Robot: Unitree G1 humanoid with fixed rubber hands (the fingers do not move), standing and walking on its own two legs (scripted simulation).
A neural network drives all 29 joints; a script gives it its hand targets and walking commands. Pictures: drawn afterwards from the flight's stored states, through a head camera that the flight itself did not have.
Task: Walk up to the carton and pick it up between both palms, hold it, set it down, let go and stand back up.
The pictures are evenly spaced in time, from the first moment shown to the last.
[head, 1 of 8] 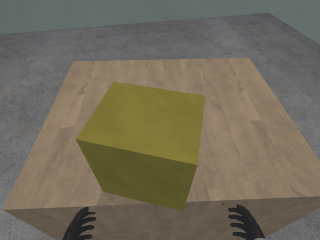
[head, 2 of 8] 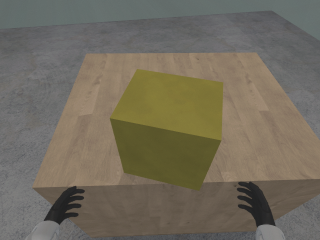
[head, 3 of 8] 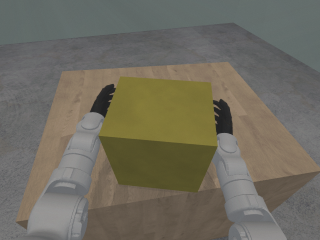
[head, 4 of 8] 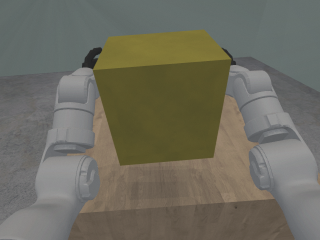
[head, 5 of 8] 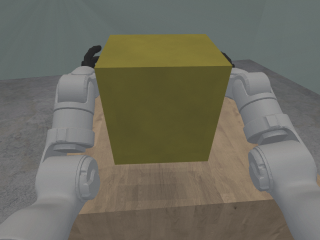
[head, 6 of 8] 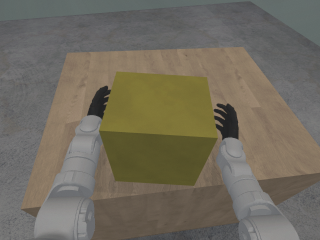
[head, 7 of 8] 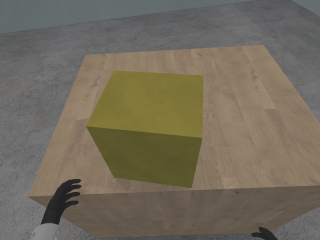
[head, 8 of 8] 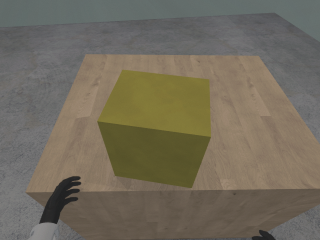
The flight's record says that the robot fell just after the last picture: no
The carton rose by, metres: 0.21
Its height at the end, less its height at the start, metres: +0.00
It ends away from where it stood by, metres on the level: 0.03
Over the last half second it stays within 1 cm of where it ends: yes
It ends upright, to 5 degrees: yes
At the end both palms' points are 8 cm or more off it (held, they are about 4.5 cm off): yes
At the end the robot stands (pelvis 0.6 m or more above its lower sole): yes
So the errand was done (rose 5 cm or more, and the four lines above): yes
